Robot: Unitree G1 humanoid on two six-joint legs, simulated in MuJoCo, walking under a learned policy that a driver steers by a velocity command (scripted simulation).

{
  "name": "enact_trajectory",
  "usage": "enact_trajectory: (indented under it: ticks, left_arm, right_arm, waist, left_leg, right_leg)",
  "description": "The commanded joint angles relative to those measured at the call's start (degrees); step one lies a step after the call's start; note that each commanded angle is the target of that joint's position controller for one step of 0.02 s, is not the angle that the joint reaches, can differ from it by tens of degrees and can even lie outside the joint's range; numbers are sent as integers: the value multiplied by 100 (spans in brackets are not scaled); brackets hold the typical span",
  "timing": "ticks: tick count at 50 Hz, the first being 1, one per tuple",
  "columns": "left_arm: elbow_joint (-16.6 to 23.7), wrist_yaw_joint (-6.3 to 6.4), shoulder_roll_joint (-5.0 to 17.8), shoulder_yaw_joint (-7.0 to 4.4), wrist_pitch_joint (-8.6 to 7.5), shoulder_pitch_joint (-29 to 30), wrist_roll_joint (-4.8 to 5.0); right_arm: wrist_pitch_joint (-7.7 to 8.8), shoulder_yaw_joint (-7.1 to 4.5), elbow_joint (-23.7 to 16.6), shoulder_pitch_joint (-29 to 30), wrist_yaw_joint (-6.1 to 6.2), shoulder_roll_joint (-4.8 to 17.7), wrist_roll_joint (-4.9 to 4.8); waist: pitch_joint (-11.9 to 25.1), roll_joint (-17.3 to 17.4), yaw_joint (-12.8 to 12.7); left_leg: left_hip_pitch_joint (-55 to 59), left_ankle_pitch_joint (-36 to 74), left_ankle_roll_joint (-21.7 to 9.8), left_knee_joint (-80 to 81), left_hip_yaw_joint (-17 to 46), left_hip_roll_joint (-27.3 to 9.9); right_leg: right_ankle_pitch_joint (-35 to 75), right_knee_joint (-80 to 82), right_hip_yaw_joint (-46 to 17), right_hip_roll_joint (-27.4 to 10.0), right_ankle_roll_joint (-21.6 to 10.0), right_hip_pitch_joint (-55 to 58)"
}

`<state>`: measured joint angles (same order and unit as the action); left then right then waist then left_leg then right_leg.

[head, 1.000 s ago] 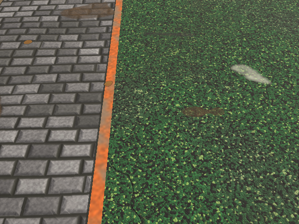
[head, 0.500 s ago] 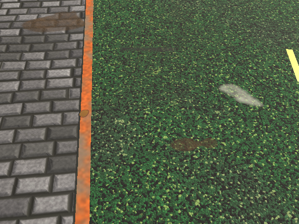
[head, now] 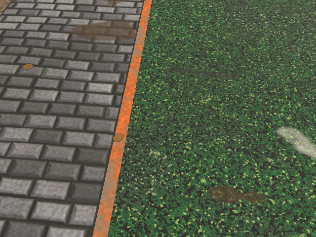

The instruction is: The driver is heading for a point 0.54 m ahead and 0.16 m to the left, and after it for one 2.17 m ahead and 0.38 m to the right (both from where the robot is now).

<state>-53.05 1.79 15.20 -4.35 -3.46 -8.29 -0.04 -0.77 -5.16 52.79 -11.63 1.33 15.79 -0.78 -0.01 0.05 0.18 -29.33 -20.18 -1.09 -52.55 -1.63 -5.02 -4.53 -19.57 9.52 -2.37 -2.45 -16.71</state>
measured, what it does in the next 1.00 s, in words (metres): walks ahead, turning left: left foot, then right foot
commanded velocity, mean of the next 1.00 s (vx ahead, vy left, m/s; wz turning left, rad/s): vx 0.40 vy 0.00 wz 0.29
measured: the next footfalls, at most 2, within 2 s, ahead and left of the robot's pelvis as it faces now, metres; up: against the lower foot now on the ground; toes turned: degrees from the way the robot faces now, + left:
left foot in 0.16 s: +0.08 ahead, +0.14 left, +0.00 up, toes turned +10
right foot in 0.64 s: +0.47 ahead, +0.01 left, +0.00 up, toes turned +20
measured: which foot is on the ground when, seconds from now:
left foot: up 0.00-0.14, down 0.16-0.64, up 0.66-1.00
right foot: down 0.00-0.16, up 0.18-0.62, down 0.64-1.00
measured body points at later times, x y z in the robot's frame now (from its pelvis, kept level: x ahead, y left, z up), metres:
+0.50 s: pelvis +0.17 +0.06 +0.00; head +0.20 +0.11 +0.45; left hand +0.36 +0.35 -0.09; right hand +0.18 -0.20 -0.11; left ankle +0.04 +0.13 -0.74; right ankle +0.39 -0.05 -0.69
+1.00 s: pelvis +0.43 +0.11 +0.00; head +0.47 +0.13 +0.45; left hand +0.35 +0.38 -0.14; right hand +0.71 -0.06 -0.09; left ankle +0.52 +0.27 -0.72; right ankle +0.43 -0.01 -0.74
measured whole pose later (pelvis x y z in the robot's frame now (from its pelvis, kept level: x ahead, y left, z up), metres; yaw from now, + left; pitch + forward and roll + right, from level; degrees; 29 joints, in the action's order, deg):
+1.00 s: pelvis +0.43 +0.11 +0.00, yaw +15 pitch +2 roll -2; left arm -56.3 0.4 15.7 -4.1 -2.3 -16.4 1.4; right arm 3.4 -3.3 43.3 -0.7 1.5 14.7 0.0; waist -3.2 1.2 -5.3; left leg -30.6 -6.2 1.9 -34.1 4.8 -1.0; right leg -12.9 -20.6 -3.4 3.9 -1.6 -9.4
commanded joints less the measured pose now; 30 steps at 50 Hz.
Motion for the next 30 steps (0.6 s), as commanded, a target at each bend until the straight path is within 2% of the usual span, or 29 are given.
enact_trajectory:
  ticks: [1, 3, 5, 6, 7, 8, 9, 10, 11, 12, 13, 14, 15, 18, 22, 26, 28, 29, 30]
  left_arm:
    - [426, 27, 1047, -252, -93, 522, 71]
    - [428, 5, 1101, -274, -38, 483, 123]
    - [458, -18, 1103, -271, 52, 595, 189]
    - [474, -29, 1028, -249, 103, 682, 206]
    - [496, -41, 815, -192, 150, 781, 185]
    - [530, -76, 467, -104, 192, 827, 116]
    - [675, -141, 110, 4, 168, 979, 60]
    - [968, -177, 280, -12, 1, 1331, 168]
    - [993, -214, 589, -63, -167, 1362, 261]
    - [892, -231, 806, -121, -277, 1238, 204]
    - [771, -207, 807, -141, -333, 1205, 66]
    - [739, -197, 795, -158, -359, 1271, -6]
    - [733, -214, 710, -154, -356, 1365, 4]
    - [770, -257, 396, -89, -328, 1612, 43]
    - [1006, -334, 229, 0, -316, 2208, 121]
    - [1178, -438, 266, 54, -385, 2427, 133]
    - [1149, -468, 404, 21, -420, 2201, 133]
    - [1098, -463, 524, -24, -433, 1952, 124]
    - [969, -437, 690, -105, -442, 1463, 90]
  right_arm:
    - [38, -85, -199, -264, -63, 308, 7]
    - [31, -106, -212, -252, -106, 363, -3]
    - [18, -120, -129, -513, -133, 344, -12]
    - [9, -134, -3, -807, -133, 329, 0]
    - [9, -179, 216, -1263, -128, 380, -2]
    - [42, -247, 395, -1762, -98, 581, -13]
    - [133, -273, 255, -1872, -73, 1013, 5]
    - [352, -252, 30, -1664, -150, 1202, 103]
    - [514, -240, -110, -1264, -145, 1156, 115]
    - [585, -178, -188, -1017, -131, 932, 53]
    - [579, -136, -224, -949, -120, 783, 7]
    - [562, -99, -236, -981, -87, 641, -15]
    - [554, -63, -227, -1102, -54, 530, -8]
    - [550, -82, -190, -1419, 46, 589, 0]
    - [504, -103, -141, -1741, 93, 546, -17]
    - [457, -123, -61, -1882, 97, 503, -48]
    - [421, -146, -43, -1811, 109, 542, -35]
    - [402, -164, -61, -1729, 105, 591, -22]
    - [386, -170, -100, -1635, 96, 624, -14]
  waist:
    - [396, -683, 230]
    - [342, -656, 245]
    - [262, -558, 418]
    - [208, -435, 545]
    - [107, -135, 689]
    - [-9, 777, 777]
    - [-397, 1772, 635]
    - [-493, 1463, 576]
    - [-624, 1209, 384]
    - [-562, 1011, 224]
    - [-376, 744, 186]
    - [-266, 586, 180]
    - [-178, 544, 196]
    - [-75, 513, 270]
    - [-292, 713, 500]
    - [-463, 779, 601]
    - [-462, 912, 460]
    - [-366, 998, 319]
    - [-81, 1031, 71]
  left_leg:
    - [650, 223, -97, 607, -96, -64]
    - [784, 148, -157, 956, -230, -26]
    - [1204, 284, -284, 1504, -463, 53]
    - [1574, 267, -382, 1815, -630, 190]
    - [1943, 44, -538, 2144, -647, 359]
    - [2291, -780, -850, 2877, 254, -41]
    - [2691, -1961, -1471, 3743, 2675, -1121]
    - [2693, -2897, -1917, 4634, 4410, -1551]
    - [2773, -2451, -1820, 4718, 4219, -1599]
    - [2872, -1527, -1565, 4493, 3619, -1432]
    - [2856, -748, -1346, 4359, 3075, -1211]
    - [2842, -187, -1208, 4346, 2700, -1042]
    - [2880, 300, -1125, 4345, 2445, -922]
    - [2924, 1481, -1015, 4232, 1854, -635]
    - [2683, 1635, -937, 4164, 1675, -506]
    - [2875, 1762, -893, 3943, 1745, -662]
    - [2989, 2304, -817, 3775, 1755, -782]
    - [3062, 3023, -762, 3533, 1710, -784]
    - [3122, 4141, -674, 3012, 1573, -650]
  right_leg:
    - [-2206, 1453, -1078, -1547, -764, -8]
    - [-2458, 1382, -1003, -1635, -711, 119]
    - [-2858, 1145, -828, -1613, -568, 15]
    - [-3088, 844, -656, -1481, -453, -189]
    - [-3237, 176, -419, -1217, -311, -444]
    - [-3173, -1411, 64, -768, -54, -973]
    - [-3011, -3557, 121, -113, 302, -2700]
    - [-2708, -4133, -924, 205, 174, -3607]
    - [-2137, -4192, -1231, -38, 75, -3920]
    - [-1510, -4006, -1254, -162, 47, -3857]
    - [-1130, -3747, -1227, -227, 79, -3559]
    - [-802, -3345, -1231, -231, 132, -3287]
    - [-475, -3000, -1222, -178, 180, -3072]
    - [301, -2107, -1144, 69, 287, -2622]
    - [769, -1251, -1080, 236, 353, -2210]
    - [847, -798, -1040, 205, 285, -1941]
    - [669, -708, -994, 215, 168, -1548]
    - [435, -691, -901, 287, 77, -1206]
    - [283, -628, -745, 432, -64, -564]
Keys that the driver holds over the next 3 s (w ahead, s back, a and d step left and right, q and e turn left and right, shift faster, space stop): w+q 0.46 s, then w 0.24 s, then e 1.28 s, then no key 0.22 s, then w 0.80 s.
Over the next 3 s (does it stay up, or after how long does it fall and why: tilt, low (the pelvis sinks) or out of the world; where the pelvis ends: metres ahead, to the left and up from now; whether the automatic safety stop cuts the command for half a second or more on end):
stays up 0.79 0.05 0.00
